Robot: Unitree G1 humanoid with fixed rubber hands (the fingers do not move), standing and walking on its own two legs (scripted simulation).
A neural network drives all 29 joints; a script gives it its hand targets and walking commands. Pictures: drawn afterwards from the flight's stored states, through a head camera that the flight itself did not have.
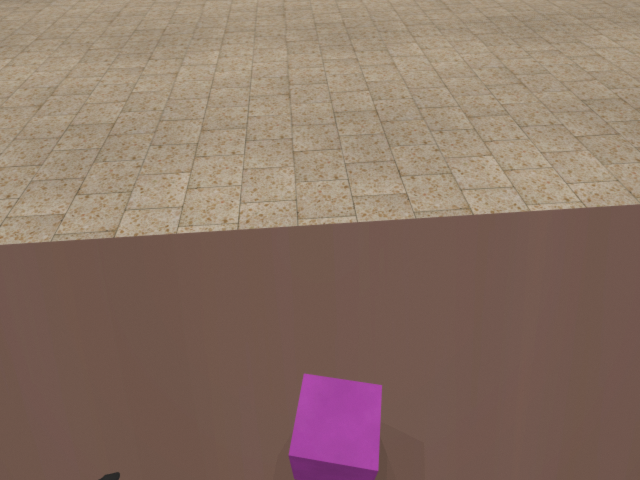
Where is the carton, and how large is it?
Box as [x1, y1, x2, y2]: [289, 374, 381, 479]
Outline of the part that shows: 304,374 289,450 289,459 294,478 374,479 378,467 381,385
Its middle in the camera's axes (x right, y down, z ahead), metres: +0.05 +0.54 +1.05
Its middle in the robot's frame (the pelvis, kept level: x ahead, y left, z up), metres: +0.38 -0.02 -0.66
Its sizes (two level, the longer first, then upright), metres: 0.210 0.200 0.250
